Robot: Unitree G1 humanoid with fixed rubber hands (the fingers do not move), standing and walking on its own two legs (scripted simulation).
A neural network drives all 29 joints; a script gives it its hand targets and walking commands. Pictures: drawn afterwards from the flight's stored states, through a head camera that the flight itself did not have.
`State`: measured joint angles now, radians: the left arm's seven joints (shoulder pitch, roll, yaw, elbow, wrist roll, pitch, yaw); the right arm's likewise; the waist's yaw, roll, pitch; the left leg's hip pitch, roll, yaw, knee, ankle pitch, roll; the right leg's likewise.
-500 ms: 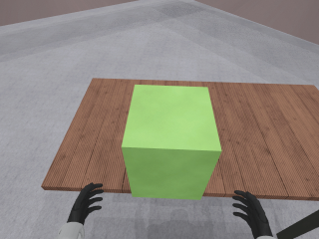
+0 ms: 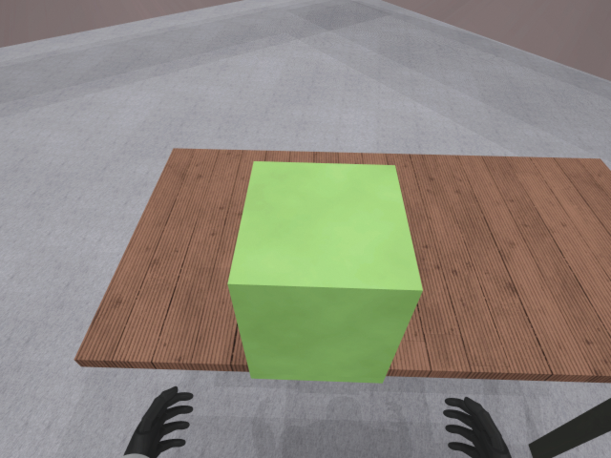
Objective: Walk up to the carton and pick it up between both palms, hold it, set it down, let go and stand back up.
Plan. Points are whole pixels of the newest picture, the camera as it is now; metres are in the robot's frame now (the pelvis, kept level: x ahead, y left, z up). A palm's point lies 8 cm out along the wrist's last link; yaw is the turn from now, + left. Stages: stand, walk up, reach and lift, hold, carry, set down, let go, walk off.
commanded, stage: set down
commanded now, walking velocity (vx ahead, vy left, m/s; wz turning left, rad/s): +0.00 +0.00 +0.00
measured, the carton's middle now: (320, 275) +0.37 +0.02 +0.03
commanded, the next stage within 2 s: let go in 0.12 s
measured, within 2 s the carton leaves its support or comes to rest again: neither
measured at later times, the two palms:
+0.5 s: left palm (150, 451) +0.15 +0.22 -0.07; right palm out of the picture +0.15 -0.23 -0.08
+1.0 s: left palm out of the picture +0.06 +0.28 -0.10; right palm out of the picture +0.07 -0.26 -0.10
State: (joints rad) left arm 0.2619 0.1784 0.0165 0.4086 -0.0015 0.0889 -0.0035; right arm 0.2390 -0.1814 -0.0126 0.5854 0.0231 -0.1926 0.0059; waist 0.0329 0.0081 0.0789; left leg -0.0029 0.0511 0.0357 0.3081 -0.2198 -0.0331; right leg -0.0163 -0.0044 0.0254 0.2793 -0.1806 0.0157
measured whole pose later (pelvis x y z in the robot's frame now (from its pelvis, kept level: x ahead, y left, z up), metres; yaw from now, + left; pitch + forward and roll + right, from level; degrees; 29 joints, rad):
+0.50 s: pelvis -0.01 +0.00 +0.00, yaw +0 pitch -6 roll +0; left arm 0.16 0.19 0.00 0.52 0.00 0.15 0.00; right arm 0.14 -0.19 -0.04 0.73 -0.03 -0.19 0.01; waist 0.01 0.01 0.08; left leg -0.03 0.05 0.03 0.36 -0.23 -0.03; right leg -0.05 -0.01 0.02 0.35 -0.20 0.02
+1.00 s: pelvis -0.03 +0.00 -0.01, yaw +2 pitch -3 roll +0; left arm 0.30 0.28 0.06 0.64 0.03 -0.02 -0.01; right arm 0.32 -0.28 -0.05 0.67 -0.02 -0.04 0.01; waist 0.00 0.00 0.01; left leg -0.19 0.03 0.00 0.50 -0.26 -0.02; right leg -0.19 -0.03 0.00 0.47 -0.23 0.03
